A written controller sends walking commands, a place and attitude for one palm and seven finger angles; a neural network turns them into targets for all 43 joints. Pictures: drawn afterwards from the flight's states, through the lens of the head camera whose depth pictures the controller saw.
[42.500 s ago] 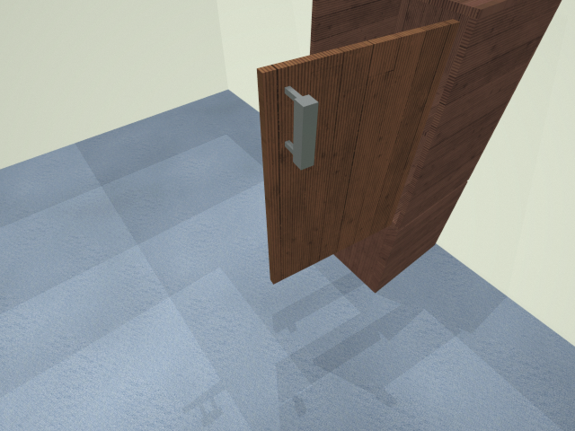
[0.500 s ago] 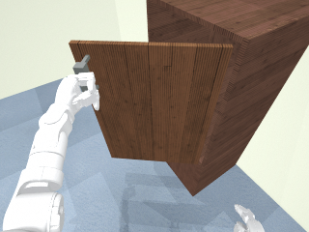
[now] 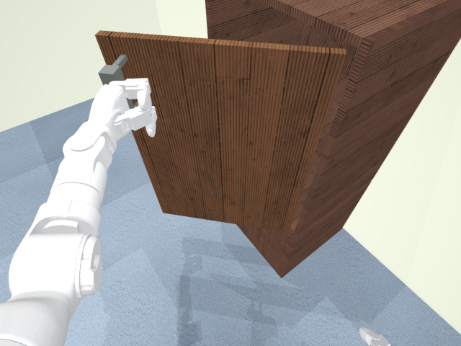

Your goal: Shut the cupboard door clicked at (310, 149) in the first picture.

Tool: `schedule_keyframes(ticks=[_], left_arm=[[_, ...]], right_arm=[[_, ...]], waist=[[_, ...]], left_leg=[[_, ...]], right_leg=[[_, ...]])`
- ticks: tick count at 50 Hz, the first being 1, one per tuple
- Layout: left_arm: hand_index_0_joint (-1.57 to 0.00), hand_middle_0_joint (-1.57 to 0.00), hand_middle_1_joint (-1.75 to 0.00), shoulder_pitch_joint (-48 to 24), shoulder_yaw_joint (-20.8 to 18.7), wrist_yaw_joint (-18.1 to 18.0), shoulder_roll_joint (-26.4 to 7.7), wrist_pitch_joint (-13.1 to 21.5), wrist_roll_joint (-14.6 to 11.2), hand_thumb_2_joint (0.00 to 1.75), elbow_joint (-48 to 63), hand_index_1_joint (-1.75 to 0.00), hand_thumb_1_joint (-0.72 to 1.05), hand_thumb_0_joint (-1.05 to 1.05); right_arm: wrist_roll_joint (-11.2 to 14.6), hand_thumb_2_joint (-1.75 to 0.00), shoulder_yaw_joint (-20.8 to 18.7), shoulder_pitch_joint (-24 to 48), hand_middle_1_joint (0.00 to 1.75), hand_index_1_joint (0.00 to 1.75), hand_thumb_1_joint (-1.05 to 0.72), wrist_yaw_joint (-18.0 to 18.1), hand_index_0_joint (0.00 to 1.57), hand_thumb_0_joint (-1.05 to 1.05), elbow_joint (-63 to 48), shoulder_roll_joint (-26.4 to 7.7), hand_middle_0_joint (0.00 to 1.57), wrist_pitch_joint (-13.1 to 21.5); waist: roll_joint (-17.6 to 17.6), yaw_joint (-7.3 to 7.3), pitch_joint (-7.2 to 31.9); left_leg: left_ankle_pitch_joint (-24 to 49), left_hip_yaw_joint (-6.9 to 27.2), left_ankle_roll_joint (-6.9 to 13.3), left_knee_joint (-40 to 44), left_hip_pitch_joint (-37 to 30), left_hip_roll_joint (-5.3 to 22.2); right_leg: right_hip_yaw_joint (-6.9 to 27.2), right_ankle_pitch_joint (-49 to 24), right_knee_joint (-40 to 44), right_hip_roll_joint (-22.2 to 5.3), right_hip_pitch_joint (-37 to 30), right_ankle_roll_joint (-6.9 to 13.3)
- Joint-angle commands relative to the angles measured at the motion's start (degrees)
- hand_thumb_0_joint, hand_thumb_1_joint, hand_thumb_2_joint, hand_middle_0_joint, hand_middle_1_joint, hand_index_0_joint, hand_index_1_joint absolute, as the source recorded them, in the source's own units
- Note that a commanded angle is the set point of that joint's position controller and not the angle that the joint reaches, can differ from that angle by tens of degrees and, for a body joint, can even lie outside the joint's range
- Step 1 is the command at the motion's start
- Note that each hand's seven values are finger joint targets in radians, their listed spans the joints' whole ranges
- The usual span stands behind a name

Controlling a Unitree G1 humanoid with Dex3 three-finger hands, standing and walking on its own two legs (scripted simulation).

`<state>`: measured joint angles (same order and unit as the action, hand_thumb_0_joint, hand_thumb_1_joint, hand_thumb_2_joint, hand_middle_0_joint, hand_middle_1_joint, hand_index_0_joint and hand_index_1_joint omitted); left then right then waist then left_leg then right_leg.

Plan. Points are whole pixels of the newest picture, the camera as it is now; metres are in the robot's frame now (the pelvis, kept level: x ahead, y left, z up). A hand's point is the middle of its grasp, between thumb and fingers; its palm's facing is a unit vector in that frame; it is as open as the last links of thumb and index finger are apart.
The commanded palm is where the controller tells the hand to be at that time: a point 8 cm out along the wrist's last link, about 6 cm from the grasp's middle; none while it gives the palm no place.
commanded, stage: push the door shut along its arc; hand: left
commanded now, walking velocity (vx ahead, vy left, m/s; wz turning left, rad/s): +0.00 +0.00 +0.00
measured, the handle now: (125, 92) +0.53 +0.19 +0.16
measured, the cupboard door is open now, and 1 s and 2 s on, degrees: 44 34 24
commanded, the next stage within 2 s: pull the fist back off the door in 1.04 s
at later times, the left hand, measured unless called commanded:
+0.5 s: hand (181, 91) +0.52 +0.08 +0.17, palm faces -0.33 -0.95 -0.01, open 3.1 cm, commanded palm +0.52 +0.14 +0.17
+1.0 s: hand (189, 84) +0.54 +0.07 +0.18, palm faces -0.40 -0.92 -0.01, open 3.3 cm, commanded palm +0.58 +0.11 +0.17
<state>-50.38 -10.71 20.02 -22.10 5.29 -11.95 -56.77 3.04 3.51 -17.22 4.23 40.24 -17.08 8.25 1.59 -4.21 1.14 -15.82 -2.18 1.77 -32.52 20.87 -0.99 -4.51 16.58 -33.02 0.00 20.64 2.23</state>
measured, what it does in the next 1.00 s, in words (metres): stands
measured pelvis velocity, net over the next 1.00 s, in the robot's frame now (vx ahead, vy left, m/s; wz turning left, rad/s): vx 0.01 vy -0.01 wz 0.00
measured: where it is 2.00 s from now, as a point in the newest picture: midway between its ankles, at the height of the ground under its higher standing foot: outside the picture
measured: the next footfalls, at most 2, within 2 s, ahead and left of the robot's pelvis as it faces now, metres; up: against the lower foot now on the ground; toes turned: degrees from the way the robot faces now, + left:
none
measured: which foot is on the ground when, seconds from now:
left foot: down 0.00-1.00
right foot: down 0.00-1.00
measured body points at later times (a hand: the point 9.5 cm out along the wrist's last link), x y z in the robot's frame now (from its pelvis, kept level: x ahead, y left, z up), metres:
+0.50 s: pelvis +0.00 +0.00 -0.01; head +0.08 -0.02 +0.44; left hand +0.53 +0.14 +0.18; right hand +0.00 -0.28 -0.12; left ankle +0.01 +0.10 -0.73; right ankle +0.00 -0.09 -0.73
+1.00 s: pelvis +0.01 -0.01 -0.02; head +0.11 -0.01 +0.42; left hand +0.55 +0.12 +0.18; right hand +0.00 -0.30 -0.13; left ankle +0.01 +0.10 -0.73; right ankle +0.00 -0.09 -0.73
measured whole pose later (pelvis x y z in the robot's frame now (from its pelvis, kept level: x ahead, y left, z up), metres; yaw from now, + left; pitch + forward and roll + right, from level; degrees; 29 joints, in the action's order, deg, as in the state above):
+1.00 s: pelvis +0.01 -0.01 -0.02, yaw +0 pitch +15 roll -1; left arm -75.8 -9.3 26.9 -29.2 7.8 -9.1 -77.8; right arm 0.3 1.6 -21.1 4.1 44.1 -18.9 7.8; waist 1.5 -11.0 2.7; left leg -19.2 -1.5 1.3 -41.4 37.5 0.4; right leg -5.2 18.9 -39.9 1.1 36.3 2.8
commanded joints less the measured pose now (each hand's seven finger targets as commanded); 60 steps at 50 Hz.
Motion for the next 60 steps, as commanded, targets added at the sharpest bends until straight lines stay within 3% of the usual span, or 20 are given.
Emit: schedule_keyframes(ticks=[1, 2, 4, 7, 12, 15, 17, 19, 21, 26, 29, 31, 34, 36, 39, 46, 55, 57, 58, 60], left_arm=[[-1.3, -1.3, -1.5, -34.96, -2.68, 1.2, -12.49, 6.04, -0.63, 0.9, 10.37, -1.5, 0.9, 0.0], [-1.3, -1.3, -1.5, -33.99, -3.34, 1.39, -12.67, 6.08, -0.59, 0.9, 8.34, -1.5, 0.9, 0.0], [-1.3, -1.3, -1.5, -36.62, -1.3, 1.94, -11.11, 6.36, -0.17, 0.9, 5.96, -1.5, 0.9, 0.0], [-1.3, -1.3, -1.5, -39.51, -0.6, 2.46, -10.45, 7.19, -0.14, 0.9, 5.54, -1.5, 0.9, 0.0], [-1.3, -1.3, -1.5, -41.61, -3.63, 3.28, -14.19, 6.93, -0.13, 0.9, 1.9, -1.5, 0.9, 0.0], [-1.3, -1.3, -1.5, -43.69, -3.07, 3.3, -14.55, 7.28, 0.31, 0.9, 1.72, -1.5, 0.9, 0.0], [-1.3, -1.3, -1.5, -43.7, -6.38, 2.85, -19.07, 7.17, 1.33, 0.9, -1.14, -1.5, 0.9, 0.0], [-1.3, -1.3, -1.5, -44.38, -7.05, 2.69, -20.22, 7.1, 1.95, 0.9, -3.42, -1.5, 0.9, 0.0], [-1.3, -1.3, -1.5, -44.44, -7.53, 2.77, -21.12, 7.83, 2.62, 0.9, -2.51, -1.5, 0.9, 0.0], [-1.3, -1.3, -1.5, -45.63, -6.74, 4.71, -20.22, 8.53, 2.8, 0.9, -1.94, -1.5, 0.9, 0.0], [-1.3, -1.3, -1.5, -48.31, -4.98, 6.05, -18.75, 6.96, 2.51, 0.9, -5.37, -1.5, 0.9, 0.0], [-1.3, -1.3, -1.5, -50.18, -4.61, 6.37, -18.79, 6.84, 2.45, 0.9, -5.12, -1.5, 0.9, 0.0], [-1.3, -1.3, -1.5, -52.96, -1.26, 6.87, -14.84, 6.5, 2.12, 0.9, -5.17, -1.5, 0.9, 0.0], [-1.3, -1.3, -1.5, -54.0, -2.7, 6.86, -16.47, 6.63, 1.93, 0.9, -4.83, -1.5, 0.9, 0.0], [-1.3, -1.3, -1.5, -55.77, -0.19, 7.39, -13.74, 6.22, 1.83, 0.9, -6.68, -1.5, 0.9, 0.0], [-1.3, -1.3, -1.5, -59.79, -0.14, 7.36, -13.99, 6.21, 1.79, 0.9, -7.3, -1.5, 0.9, 0.0], [-1.3, -1.3, -1.5, -62.81, 2.99, 7.46, -8.78, 5.89, 1.23, 0.9, -7.91, -1.5, 0.9, 0.0], [-1.3, -1.3, -1.5, -63.06, 1.66, 7.7, -11.29, 5.41, 1.92, 0.9, -9.86, -1.5, 0.9, 0.0], [-1.3, -1.3, -1.5, -66.91, -10.71, -4.84, -13.57, 3.13, -1.67, 0.9, -9.94, -1.5, 0.9, 0.0], [-1.3, -1.3, -1.5, -63.2, -8.05, -14.88, -8.83, 2.01, 0.83, 0.9, -10.36, -1.5, 0.9, 0.0]], right_arm=[[-0.03, -0.9, -3.63, -2.08, 0.3, 0.3, -0.9, 0.56, 0.2, 0.0, -5.49, -8.74, 0.2, 2.25], [-0.07, -0.9, -3.68, -2.54, 0.3, 0.3, -0.9, 0.49, 0.2, 0.0, -5.52, -8.78, 0.2, 2.29], [-0.13, -0.9, -3.64, -3.23, 0.3, 0.3, -0.9, 0.47, 0.2, 0.0, -5.02, -8.95, 0.2, 2.25], [-0.36, -0.9, -4.09, -4.46, 0.3, 0.3, -0.9, 0.35, 0.2, 0.0, -4.62, -9.35, 0.2, 2.6], [-0.76, -0.9, -4.49, -6.61, 0.3, 0.3, -0.9, 0.48, 0.2, 0.0, -3.53, -10.02, 0.2, 2.29], [-0.97, -0.9, -4.55, -7.72, 0.3, 0.3, -0.9, 0.53, 0.2, 0.0, -3.31, -10.19, 0.2, 1.98], [-1.04, -0.9, -4.58, -8.51, 0.3, 0.3, -0.9, 0.51, 0.2, 0.0, -2.84, -10.55, 0.2, 1.75], [-1.19, -0.9, -4.68, -9.55, 0.3, 0.3, -0.9, 0.36, 0.2, 0.0, -2.82, -10.66, 0.2, 1.47], [-1.36, -0.9, -4.88, -9.93, 0.3, 0.3, -0.9, 0.3, 0.2, 0.0, -3.35, -10.69, 0.2, 1.08], [-1.64, -0.9, -5.49, -11.41, 0.3, 0.3, -0.9, 0.42, 0.2, 0.0, -3.14, -10.96, 0.2, 0.15], [-1.58, -0.9, -5.61, -12.12, 0.3, 0.3, -0.9, 0.7, 0.2, 0.0, -2.22, -11.25, 0.2, -0.37], [-1.52, -0.9, -5.64, -12.28, 0.3, 0.3, -0.9, 0.9, 0.2, 0.0, -1.88, -11.32, 0.2, -0.64], [-1.87, -0.9, -5.65, -12.63, 0.3, 0.3, -0.9, 0.77, 0.2, 0.0, -0.91, -11.13, 0.2, -0.33], [-2.1, -0.9, -5.7, -12.95, 0.3, 0.3, -0.9, 0.82, 0.2, 0.0, -0.34, -11.4, 0.2, -0.3], [-2.14, -0.9, -5.6, -12.89, 0.3, 0.3, -0.9, 0.76, 0.2, 0.0, 0.51, -11.33, 0.2, -0.08], [-2.47, -0.9, -5.63, -13.29, 0.3, 0.3, -0.9, 0.79, 0.2, 0.0, 2.0, -11.87, 0.2, 0.22], [-2.56, -0.9, -5.76, -14.32, 0.3, 0.3, -0.9, 1.1, 0.2, 0.0, 3.89, -11.91, 0.2, 0.97], [-2.7, -0.9, -5.79, -14.29, 0.3, 0.3, -0.9, 1.04, 0.2, 0.0, 4.25, -12.16, 0.2, 0.75], [-1.95, -0.9, -4.56, -15.51, 0.3, 0.3, -0.9, -0.08, 0.2, 0.0, 1.89, -9.06, 0.2, 0.76], [-2.59, -0.9, -4.99, -17.01, 0.3, 0.3, -0.9, -2.04, 0.2, 0.0, 1.59, -8.45, 0.2, 0.76]], waist=[[-0.12, -2.96, 19.78], [-1.16, -2.7, 19.58], [-0.89, -4.05, 17.73], [0.11, -4.74, 19.97], [-2.6, -5.32, 22.24], [0.22, -5.58, 22.74], [-0.83, -5.68, 21.95], [-1.58, -6.04, 21.52], [0.59, -5.34, 24.68], [0.15, -5.91, 28.68], [-2.74, -7.88, 24.95], [-0.68, -8.09, 24.93], [1.48, -9.29, 24.73], [2.6, -9.13, 27.08], [1.67, -10.3, 25.29], [3.14, -10.98, 27.6], [3.46, -12.77, 28.62], [2.6, -12.6, 28.92], [4.52, -11.42, 26.83], [2.93, -11.15, 26.57]], left_leg=[[11.12, 4.54, 0.8, 1.81, -10.41, 0.3], [11.23, 4.58, 0.83, 1.52, -10.22, 0.33], [9.52, 4.8, 0.65, 1.37, -8.87, 0.42], [10.49, 5.24, 0.55, 0.63, -10.49, 0.58], [10.85, 5.11, 0.86, -0.57, -8.4, 0.62], [12.18, 4.77, 0.84, -1.12, -7.98, 0.5], [11.02, 4.93, 0.76, -1.49, -5.5, 0.67], [9.72, 4.65, 0.84, -1.76, -2.99, 0.59], [12.62, 4.4, 0.77, -2.4, -3.62, 0.34], [17.53, 4.23, 0.89, -3.89, -6.5, 0.43], [13.96, 3.69, 1.31, -3.98, -3.25, 0.31], [13.95, 3.57, 1.33, -4.35, -3.54, 0.1], [13.7, 4.37, 1.16, -4.82, -6.13, 0.3], [15.8, 4.47, 1.2, -5.85, -7.66, 0.23], [13.43, 4.87, 1.2, -6.08, -6.19, 0.27], [14.87, 5.27, 1.24, -7.87, -7.22, 0.35], [15.85, 5.38, 1.62, -9.66, -8.88, 0.62], [15.55, 5.52, 1.45, -9.9, -7.59, 0.48], [13.63, 6.01, 0.41, -8.86, -0.95, 1.73], [12.31, 6.3, -0.07, -7.24, 0.14, 1.73]], right_leg=[[3.82, -15.24, 3.39, -0.11, -1.27, -0.43], [3.78, -15.38, 3.27, 0.06, -0.91, -0.38], [3.61, -13.68, 3.11, 0.15, 1.61, -0.46], [3.47, -13.5, 2.51, 0.29, 3.24, -0.52], [3.76, -14.71, 1.99, 0.43, 2.52, -0.83], [3.53, -15.44, 1.34, 0.34, 3.15, -0.73], [4.09, -15.22, 1.36, 0.44, 3.28, -0.87], [4.47, -14.85, 1.24, 0.46, 2.9, -1.03], [4.57, -17.94, 0.3, 0.48, 1.31, -0.92], [4.26, -22.53, -0.39, 1.14, 1.5, -1.09], [4.57, -21.18, 0.63, 1.21, 2.84, -1.64], [4.67, -21.01, 0.61, 1.31, 3.68, -1.58], [3.89, -18.53, 0.56, 1.46, 8.03, -1.39], [3.94, -19.62, 0.0, 1.69, 8.21, -1.23], [3.46, -17.46, -0.15, 1.61, 10.4, -1.35], [2.93, -17.13, -1.8, 1.9, 13.24, -1.27], [1.6, -16.06, -3.32, 2.25, 17.92, -1.26], [2.08, -16.65, -3.39, 2.26, 17.36, -1.37], [3.71, -15.05, -0.98, 1.74, 14.32, -1.56], [2.58, -13.41, -1.61, 2.02, 12.98, -1.91]])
